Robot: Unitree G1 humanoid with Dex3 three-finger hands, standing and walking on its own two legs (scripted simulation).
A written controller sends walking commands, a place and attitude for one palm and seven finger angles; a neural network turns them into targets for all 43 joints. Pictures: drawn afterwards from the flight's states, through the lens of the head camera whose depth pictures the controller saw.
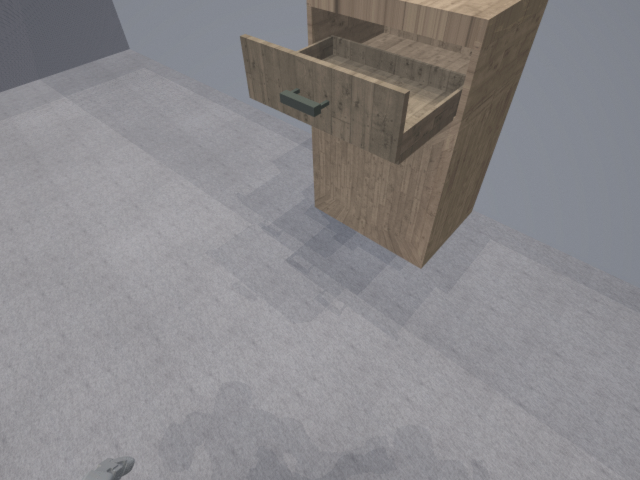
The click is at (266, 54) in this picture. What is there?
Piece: drawer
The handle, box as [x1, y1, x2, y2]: [280, 88, 328, 116]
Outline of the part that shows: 280,93 281,102 313,116 320,113 320,109 328,104 327,100 321,103 317,103 298,95 297,93 299,92 299,89 297,88 291,91 285,90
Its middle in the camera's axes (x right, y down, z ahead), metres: -0.04 -0.36 +0.99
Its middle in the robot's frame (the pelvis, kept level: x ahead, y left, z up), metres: +0.98 +0.09 +0.00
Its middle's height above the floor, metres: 0.77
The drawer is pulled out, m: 0.30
